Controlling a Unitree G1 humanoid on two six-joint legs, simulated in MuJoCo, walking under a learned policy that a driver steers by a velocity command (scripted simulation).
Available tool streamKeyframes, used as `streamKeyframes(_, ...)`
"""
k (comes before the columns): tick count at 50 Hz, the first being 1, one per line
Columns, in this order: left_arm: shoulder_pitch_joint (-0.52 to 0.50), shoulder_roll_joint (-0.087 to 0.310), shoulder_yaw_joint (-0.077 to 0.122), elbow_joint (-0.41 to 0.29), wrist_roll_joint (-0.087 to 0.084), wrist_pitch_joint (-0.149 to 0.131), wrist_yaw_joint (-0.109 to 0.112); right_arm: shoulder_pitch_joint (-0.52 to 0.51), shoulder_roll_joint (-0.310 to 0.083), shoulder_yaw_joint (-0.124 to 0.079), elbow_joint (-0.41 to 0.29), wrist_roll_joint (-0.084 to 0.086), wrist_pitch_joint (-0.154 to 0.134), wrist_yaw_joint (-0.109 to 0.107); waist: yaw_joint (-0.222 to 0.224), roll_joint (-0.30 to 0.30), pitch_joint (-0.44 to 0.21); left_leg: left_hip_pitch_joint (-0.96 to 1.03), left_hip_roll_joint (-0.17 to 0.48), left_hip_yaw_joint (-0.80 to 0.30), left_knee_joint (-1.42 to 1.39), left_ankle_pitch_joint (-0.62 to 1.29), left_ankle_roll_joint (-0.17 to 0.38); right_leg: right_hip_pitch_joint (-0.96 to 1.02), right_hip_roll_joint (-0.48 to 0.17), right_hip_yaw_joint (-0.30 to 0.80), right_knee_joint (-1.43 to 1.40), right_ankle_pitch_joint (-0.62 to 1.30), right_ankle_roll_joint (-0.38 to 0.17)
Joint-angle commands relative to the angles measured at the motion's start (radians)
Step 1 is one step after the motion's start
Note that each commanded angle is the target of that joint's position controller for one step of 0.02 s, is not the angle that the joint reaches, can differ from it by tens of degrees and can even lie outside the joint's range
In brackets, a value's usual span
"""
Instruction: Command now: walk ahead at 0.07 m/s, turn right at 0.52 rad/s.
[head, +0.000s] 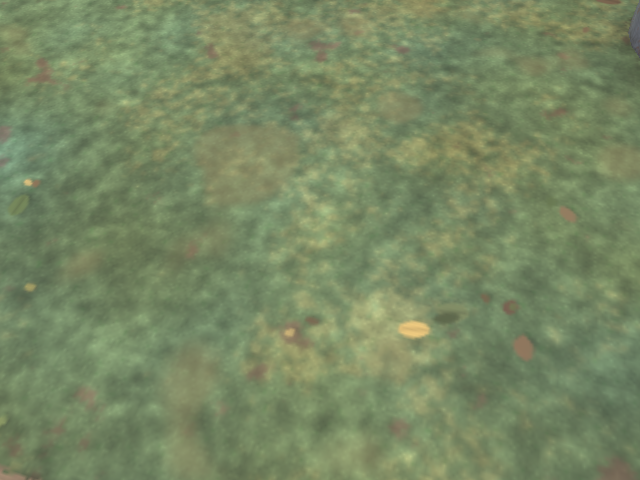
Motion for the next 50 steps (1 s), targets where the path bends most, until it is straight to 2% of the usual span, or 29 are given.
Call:
streamKeyframes(1,-0.017,0.162,0.044,-0.083,0.003,0.004,0.012,-0.032,-0.083,-0.024,-0.076,0.007,-0.028,0.006,-0.004,-0.161,-0.122,0.045,-0.029,0.011,-0.088,-0.016,0.003,0.136,-0.250,0.303,-0.093,0.065,-0.130)
streamKeyframes(4,-0.022,0.158,0.045,-0.100,0.000,0.013,0.009,-0.019,-0.091,-0.029,-0.072,0.014,-0.051,0.021,-0.011,-0.176,-0.137,0.137,-0.051,0.017,-0.220,-0.053,0.022,0.179,-0.250,0.357,-0.026,0.256,-0.125)
streamKeyframes(6,-0.058,0.146,0.042,-0.118,-0.015,0.020,0.009,0.048,-0.101,-0.038,-0.047,0.018,-0.062,0.031,-0.061,-0.170,-0.135,0.296,-0.034,0.038,-0.453,0.122,0.052,0.149,-0.203,0.355,0.028,0.253,-0.082)
streamKeyframes(7,-0.033,0.109,0.031,-0.126,-0.010,0.021,0.009,0.065,-0.143,-0.050,-0.045,0.009,-0.062,0.028,-0.048,-0.109,-0.166,0.438,0.085,-0.031,-0.475,0.242,0.096,0.064,-0.154,0.310,0.111,0.068,-0.038)
streamKeyframes(8,0.051,0.066,0.021,-0.132,-0.001,0.015,0.004,0.011,-0.227,-0.065,-0.068,-0.015,-0.047,0.020,0.031,0.169,-0.162,0.548,0.297,-0.240,-0.447,0.578,0.228,-0.116,-0.010,0.127,0.298,-0.344,0.031)
streamKeyframes(9,0.033,0.141,0.041,-0.137,0.003,0.005,0.000,0.066,-0.188,-0.063,-0.057,-0.037,-0.039,0.023,-0.017,0.268,-0.169,0.546,0.419,-0.380,-0.458,0.724,0.370,-0.239,0.016,0.026,0.526,-0.548,0.088)
streamKeyframes(10,0.050,0.200,0.061,-0.121,0.008,0.004,-0.004,0.053,-0.149,-0.051,-0.066,-0.023,-0.037,0.023,-0.015,0.174,-0.160,0.532,0.411,-0.315,-0.439,0.713,0.377,-0.264,-0.039,0.016,0.684,-0.496,0.125)
streamKeyframes(12,0.047,0.179,0.066,-0.091,-0.002,0.029,0.003,0.003,-0.101,-0.037,-0.076,-0.002,-0.027,0.019,-0.008,0.087,-0.121,0.506,0.286,-0.139,-0.417,0.601,0.295,-0.290,-0.068,-0.010,0.782,-0.381,0.164)
streamKeyframes(13,0.044,0.155,0.060,-0.092,-0.007,0.042,0.003,-0.006,-0.099,-0.032,-0.075,0.002,-0.022,0.018,-0.012,0.095,-0.108,0.484,0.265,-0.092,-0.423,0.604,0.289,-0.292,-0.073,-0.027,0.813,-0.338,0.178)
streamKeyframes(15,0.012,0.110,0.046,-0.115,-0.014,0.049,-0.001,-0.004,-0.111,-0.034,-0.070,-0.007,-0.010,0.014,-0.023,0.135,-0.092,0.467,0.222,-0.009,-0.451,0.564,0.289,-0.279,-0.086,-0.088,0.752,-0.280,0.192)
streamKeyframes(19,-0.056,0.072,0.028,-0.158,-0.003,0.043,-0.008,0.027,-0.145,-0.045,-0.053,-0.007,0.005,0.008,-0.063,0.172,-0.127,0.509,0.255,0.019,-0.456,0.526,0.320,-0.203,-0.130,-0.123,0.544,-0.285,0.193)
streamKeyframes(24,-0.032,0.078,0.026,-0.153,0.006,0.043,-0.024,0.020,-0.177,-0.050,-0.030,0.022,0.007,0.030,-0.060,0.194,-0.127,0.459,0.279,0.024,-0.440,0.453,0.323,-0.005,-0.124,-0.182,0.247,-0.244,0.137)
streamKeyframes(26,0.033,0.066,0.026,-0.123,0.010,0.040,-0.032,0.009,-0.163,-0.041,-0.014,0.041,0.008,0.032,-0.017,0.171,-0.113,0.399,0.249,0.051,-0.384,0.376,0.274,0.143,-0.099,-0.215,-0.020,-0.049,0.085)
streamKeyframes(27,0.045,0.087,0.029,-0.121,0.015,0.040,-0.030,0.064,-0.131,-0.029,0.012,0.039,0.003,0.035,-0.020,0.117,-0.118,0.321,0.214,0.084,-0.338,0.261,0.203,0.262,-0.126,-0.161,-0.099,0.064,0.055)
streamKeyframes(28,0.064,0.163,0.040,-0.135,0.021,0.039,-0.016,0.089,-0.058,-0.003,0.003,-0.008,-0.003,0.044,-0.053,-0.127,-0.160,0.162,0.118,0.185,-0.131,-0.054,0.094,0.410,-0.344,0.105,-0.108,0.338,-0.007)
streamKeyframes(29,0.020,0.174,0.031,-0.143,0.044,0.028,-0.019,0.041,-0.055,0.000,-0.033,-0.018,-0.006,0.039,-0.047,-0.282,-0.132,0.075,0.050,0.173,-0.041,-0.378,0.043,0.278,-0.511,0.235,-0.107,0.438,-0.188)
streamKeyframes(30,0.010,0.141,0.025,-0.147,0.058,0.008,-0.024,-0.004,-0.120,-0.017,-0.032,-0.003,0.000,0.028,-0.001,-0.221,-0.115,0.098,0.071,0.120,0.078,-0.382,0.030,0.201,-0.491,0.238,-0.145,0.312,-0.233)
streamKeyframes(31,-0.021,0.113,0.013,-0.132,0.060,-0.008,-0.025,0.000,-0.140,-0.028,-0.016,0.011,0.007,0.025,-0.020,-0.198,-0.085,0.098,0.072,0.102,0.137,-0.337,0.029,0.178,-0.438,0.179,-0.156,0.238,-0.200)
streamKeyframes(33,-0.088,0.100,0.008,-0.124,0.034,-0.022,-0.021,0.046,-0.138,-0.037,0.027,0.003,0.026,0.013,-0.045,-0.179,-0.054,0.094,0.075,0.088,0.158,-0.238,0.015,0.169,-0.375,0.106,-0.151,0.220,-0.139)
streamKeyframes(36,-0.102,0.054,-0.008,-0.104,0.033,-0.027,-0.014,0.089,-0.090,-0.027,0.055,0.010,0.024,0.015,-0.062,-0.157,-0.077,0.180,0.068,0.103,0.091,-0.159,-0.003,0.167,-0.320,0.021,-0.122,0.318,-0.122)
streamKeyframes(38,-0.089,0.056,-0.007,-0.089,0.032,-0.023,-0.013,0.056,-0.067,-0.014,0.052,0.011,0.019,0.018,-0.037,-0.157,-0.078,0.221,0.064,0.117,-0.036,-0.157,-0.002,0.189,-0.314,0.021,-0.104,0.314,-0.126)
streamKeyframes(41,-0.078,0.065,-0.006,-0.064,0.029,-0.015,-0.013,0.058,-0.075,-0.011,0.061,0.016,0.016,0.020,-0.026,-0.150,-0.081,0.290,0.053,0.128,-0.203,-0.136,0.004,0.202,-0.333,0.072,-0.090,0.260,-0.144)
streamKeyframes(43,-0.084,0.051,-0.013,-0.044,0.015,-0.016,-0.015,0.101,-0.072,-0.006,0.085,0.007,0.010,0.024,-0.062,-0.119,-0.066,0.414,0.047,0.132,-0.434,0.100,0.030,0.152,-0.303,0.064,-0.081,0.167,-0.098)
streamKeyframes(44,-0.053,0.040,-0.016,-0.030,0.021,-0.024,-0.018,0.110,-0.105,-0.009,0.087,-0.008,0.007,0.023,-0.052,-0.078,-0.076,0.491,0.083,0.085,-0.441,0.235,0.048,0.115,-0.276,0.056,-0.077,0.097,-0.052)
streamKeyframes(45,-0.023,0.045,-0.014,-0.024,0.037,-0.034,-0.026,0.115,-0.162,-0.020,0.087,-0.007,0.008,0.021,-0.015,0.005,-0.074,0.520,0.122,0.065,-0.394,0.331,0.072,0.080,-0.219,0.011,-0.064,0.003,-0.016)
streamKeyframes(46,-0.025,0.045,-0.011,-0.020,0.037,-0.036,-0.028,0.104,-0.169,-0.029,0.109,0.005,0.007,0.026,-0.007,0.080,-0.060,0.441,0.097,0.088,-0.368,0.186,0.102,0.109,-0.167,-0.052,-0.069,-0.046,0.016)
streamKeyframes(47,-0.076,0.059,-0.010,-0.017,0.037,-0.033,-0.025,0.091,-0.116,-0.018,0.105,0.005,0.002,0.032,-0.040,0.047,-0.042,0.395,0.081,0.089,-0.391,0.112,0.104,0.136,-0.158,-0.066,-0.042,-0.065,0.032)
streamKeyframes(48,-0.097,0.048,-0.009,-0.019,0.032,-0.028,-0.020,0.083,-0.093,-0.010,0.112,-0.003,-0.003,0.032,-0.039,0.046,-0.039,0.377,0.080,0.088,-0.407,0.092,0.096,0.143,-0.159,-0.073,-0.030,-0.060,0.032)
streamKeyframes(50,-0.089,0.039,-0.010,-0.007,0.031,-0.013,-0.012,0.075,-0.082,-0.005,0.120,-0.005,-0.015,0.031,-0.037,0.051,-0.023,0.373,0.072,0.093,-0.412,0.100,0.083,0.137,-0.160,-0.071,-0.026,-0.028,0.028)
